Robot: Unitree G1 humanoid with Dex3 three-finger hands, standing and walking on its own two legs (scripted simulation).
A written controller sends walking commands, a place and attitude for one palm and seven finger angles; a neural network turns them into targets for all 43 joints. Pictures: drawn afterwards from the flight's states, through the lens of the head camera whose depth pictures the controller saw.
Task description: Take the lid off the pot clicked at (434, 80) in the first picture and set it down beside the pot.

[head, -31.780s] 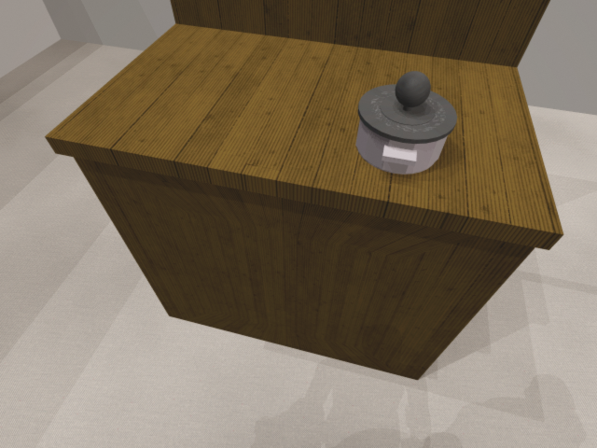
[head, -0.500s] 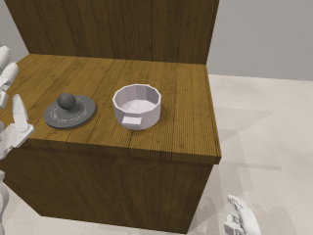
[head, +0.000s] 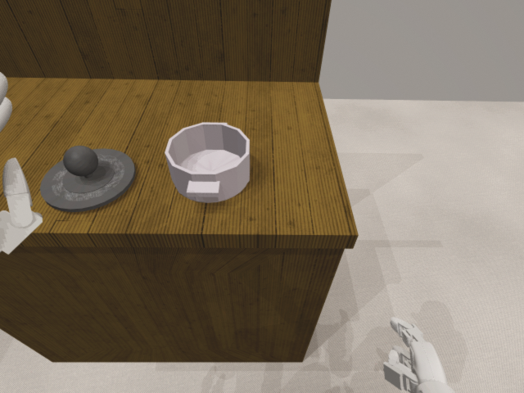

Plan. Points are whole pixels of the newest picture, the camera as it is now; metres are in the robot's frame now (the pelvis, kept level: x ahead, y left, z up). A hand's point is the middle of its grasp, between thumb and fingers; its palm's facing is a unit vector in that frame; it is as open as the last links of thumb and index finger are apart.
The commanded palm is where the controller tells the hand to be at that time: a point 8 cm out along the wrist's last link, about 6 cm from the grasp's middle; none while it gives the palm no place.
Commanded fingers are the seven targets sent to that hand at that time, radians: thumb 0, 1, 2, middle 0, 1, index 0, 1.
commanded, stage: step back with the hand held close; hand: left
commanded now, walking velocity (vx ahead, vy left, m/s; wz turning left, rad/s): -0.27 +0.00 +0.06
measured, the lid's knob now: (81, 161) +0.46 +0.36 +0.10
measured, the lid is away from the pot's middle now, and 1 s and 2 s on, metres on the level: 0.23 0.23 0.23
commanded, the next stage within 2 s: stop stepping back and stand still in 0.92 s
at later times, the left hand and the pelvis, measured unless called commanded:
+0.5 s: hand out of the picture +0.11 +0.25 +0.26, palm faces +0.49 -0.81 -0.33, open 7.4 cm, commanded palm +0.04 +0.31 +0.27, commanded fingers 0.00 0.90 0.90 -0.20 -0.30 -0.20 -0.30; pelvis -0.08 +0.02 -0.02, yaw +1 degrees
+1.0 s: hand out of the picture +0.07 +0.27 +0.28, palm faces +0.34 -0.90 -0.27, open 7.4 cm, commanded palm none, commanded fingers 0.00 0.90 0.90 -0.20 -0.30 -0.20 -0.30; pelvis -0.17 +0.06 -0.01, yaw -4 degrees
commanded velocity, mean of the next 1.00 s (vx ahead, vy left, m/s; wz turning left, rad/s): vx -0.34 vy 0.00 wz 0.07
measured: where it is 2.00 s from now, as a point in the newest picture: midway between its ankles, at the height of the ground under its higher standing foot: outside the picture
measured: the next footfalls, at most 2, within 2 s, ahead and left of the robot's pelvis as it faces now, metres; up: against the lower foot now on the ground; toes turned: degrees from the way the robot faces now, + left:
right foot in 0.74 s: -0.19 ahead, -0.11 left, +0.00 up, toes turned -4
left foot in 0.88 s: -0.03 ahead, +0.10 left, +0.00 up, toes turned -3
